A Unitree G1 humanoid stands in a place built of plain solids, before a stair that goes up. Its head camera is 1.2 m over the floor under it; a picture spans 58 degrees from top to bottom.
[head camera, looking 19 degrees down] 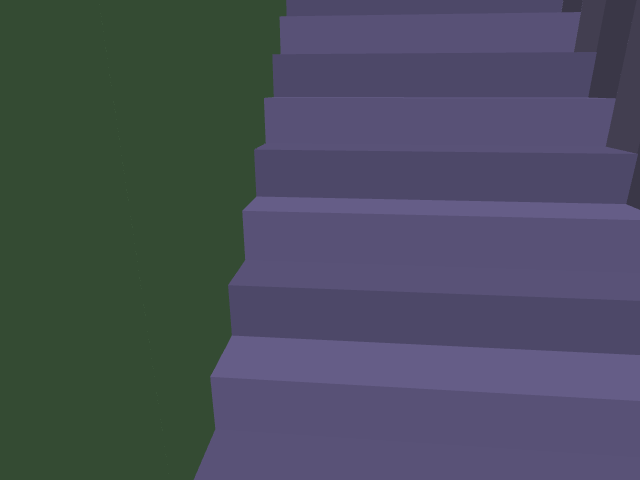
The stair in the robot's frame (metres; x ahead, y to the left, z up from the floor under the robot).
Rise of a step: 0.19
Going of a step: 0.23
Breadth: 1.47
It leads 5 degrees to the right of straight ahead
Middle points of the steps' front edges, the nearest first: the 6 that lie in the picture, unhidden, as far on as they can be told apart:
1.03 -0.41 0.39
1.25 -0.43 0.59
1.48 -0.45 0.78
1.71 -0.47 0.98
1.94 -0.49 1.17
2.17 -0.51 1.37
